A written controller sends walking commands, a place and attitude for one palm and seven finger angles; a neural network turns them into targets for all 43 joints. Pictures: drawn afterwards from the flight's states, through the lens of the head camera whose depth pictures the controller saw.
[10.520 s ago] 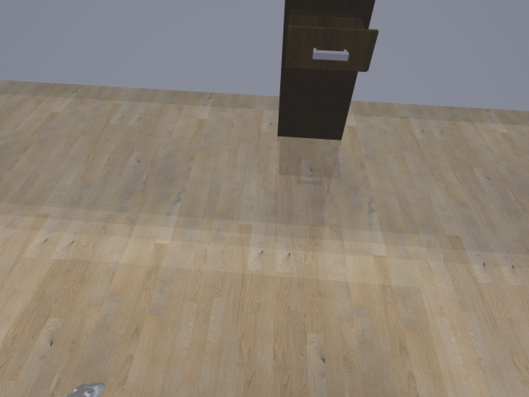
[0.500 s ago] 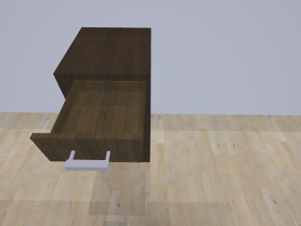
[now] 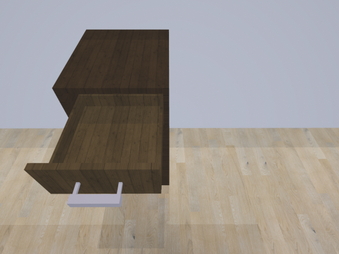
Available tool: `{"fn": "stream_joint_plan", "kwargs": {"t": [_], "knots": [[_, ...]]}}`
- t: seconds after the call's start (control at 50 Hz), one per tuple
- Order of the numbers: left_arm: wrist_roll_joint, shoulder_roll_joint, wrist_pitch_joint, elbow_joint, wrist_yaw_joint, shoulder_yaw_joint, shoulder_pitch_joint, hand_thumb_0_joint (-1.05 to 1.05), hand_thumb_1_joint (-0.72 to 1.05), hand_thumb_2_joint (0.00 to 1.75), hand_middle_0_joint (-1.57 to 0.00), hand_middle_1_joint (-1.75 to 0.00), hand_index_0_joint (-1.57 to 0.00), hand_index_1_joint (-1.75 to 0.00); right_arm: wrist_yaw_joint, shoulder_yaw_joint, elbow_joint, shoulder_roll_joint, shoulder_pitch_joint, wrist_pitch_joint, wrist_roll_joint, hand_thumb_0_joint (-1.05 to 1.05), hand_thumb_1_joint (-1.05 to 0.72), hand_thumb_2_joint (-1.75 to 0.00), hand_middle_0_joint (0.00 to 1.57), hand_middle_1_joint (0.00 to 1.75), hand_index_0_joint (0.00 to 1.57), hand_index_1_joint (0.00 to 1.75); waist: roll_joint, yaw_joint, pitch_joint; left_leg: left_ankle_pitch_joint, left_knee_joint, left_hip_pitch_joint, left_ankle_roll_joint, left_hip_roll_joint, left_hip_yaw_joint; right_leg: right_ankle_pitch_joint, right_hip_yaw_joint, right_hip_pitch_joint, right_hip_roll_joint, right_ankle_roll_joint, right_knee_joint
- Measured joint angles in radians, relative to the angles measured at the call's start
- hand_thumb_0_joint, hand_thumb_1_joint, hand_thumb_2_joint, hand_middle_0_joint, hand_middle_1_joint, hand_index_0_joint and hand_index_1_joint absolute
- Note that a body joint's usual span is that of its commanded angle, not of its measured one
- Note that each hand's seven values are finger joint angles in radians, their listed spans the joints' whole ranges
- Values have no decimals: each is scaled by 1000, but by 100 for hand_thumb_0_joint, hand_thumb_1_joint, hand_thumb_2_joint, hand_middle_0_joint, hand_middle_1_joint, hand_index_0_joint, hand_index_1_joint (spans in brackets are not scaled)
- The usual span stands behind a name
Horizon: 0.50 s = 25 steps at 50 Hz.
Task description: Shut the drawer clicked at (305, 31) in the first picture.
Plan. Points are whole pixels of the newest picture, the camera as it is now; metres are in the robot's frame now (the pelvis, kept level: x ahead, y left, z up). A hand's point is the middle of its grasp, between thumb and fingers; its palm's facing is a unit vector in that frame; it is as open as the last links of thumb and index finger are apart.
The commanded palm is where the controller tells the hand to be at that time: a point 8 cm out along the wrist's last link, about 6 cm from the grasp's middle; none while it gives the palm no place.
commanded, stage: come to a stop and stand still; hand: left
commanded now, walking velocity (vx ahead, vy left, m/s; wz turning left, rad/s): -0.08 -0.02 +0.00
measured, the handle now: (97, 193) +0.29 +0.23 -0.09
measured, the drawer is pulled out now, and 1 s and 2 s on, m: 0.30 0.30 0.30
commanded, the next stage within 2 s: look again from close up in 0.66 s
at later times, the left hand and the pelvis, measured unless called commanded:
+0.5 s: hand out of the picture -0.03 +0.19 -0.17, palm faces +0.01 -0.97 -0.23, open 7.4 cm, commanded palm none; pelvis -0.05 +0.00 +0.00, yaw +0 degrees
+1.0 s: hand out of the picture -0.05 +0.16 -0.17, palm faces +0.01 -0.98 -0.20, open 7.3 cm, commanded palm none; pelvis -0.04 +0.00 +0.00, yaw +0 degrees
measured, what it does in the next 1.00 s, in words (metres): stands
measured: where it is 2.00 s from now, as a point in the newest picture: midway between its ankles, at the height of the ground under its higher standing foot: outside the picture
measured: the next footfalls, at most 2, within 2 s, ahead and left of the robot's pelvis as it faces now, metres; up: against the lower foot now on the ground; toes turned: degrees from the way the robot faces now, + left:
none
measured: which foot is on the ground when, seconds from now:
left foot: down 0.00-1.00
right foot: down 0.00-1.00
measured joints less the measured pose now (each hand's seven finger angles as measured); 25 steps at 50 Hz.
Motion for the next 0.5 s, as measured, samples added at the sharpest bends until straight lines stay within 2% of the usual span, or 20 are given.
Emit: {"fn": "stream_joint_plan", "kwargs": {"t": [0.12,0.18,0.22,0.32,0.5], "knots": [[1,20,5,-30,-1,5,-35,2,93,90,-20,-30,-20,-30,-1,-11,-7,-26,-46,13,-3,3,-93,-90,20,30,20,30,-3,7,5,20,-40,1,-4,-3,4,9,3,6,-1,6,-49],[6,23,-14,-46,10,1,-46,1,93,90,-20,-30,-20,-30,18,-28,-52,-50,-57,26,1,2,-92,-90,20,30,20,30,10,-7,4,4,80,-95,0,15,-12,36,-20,-14,8,4,-62],[8,28,-14,-59,7,-4,-47,1,92,90,-20,-30,-20,-30,24,-37,-85,-63,-62,26,-1,2,-92,-90,20,30,20,30,9,-14,3,16,74,-119,3,16,-18,34,-26,-33,7,3,-36],[6,32,15,-64,-9,-16,-43,1,92,90,-20,-30,-20,-30,30,-33,-112,-81,-57,23,-13,1,-91,-90,19,30,19,30,5,-3,-24,20,94,-121,7,6,-7,42,-13,-32,-2,13,-27],[7,35,20,-66,-24,-27,1,1,91,90,-20,-30,-20,-30,42,-10,-108,-78,-30,25,-17,1,-92,-90,19,30,19,30,10,2,-46,65,41,-115,13,-5,10,83,5,-40,-9,13,-65]]}}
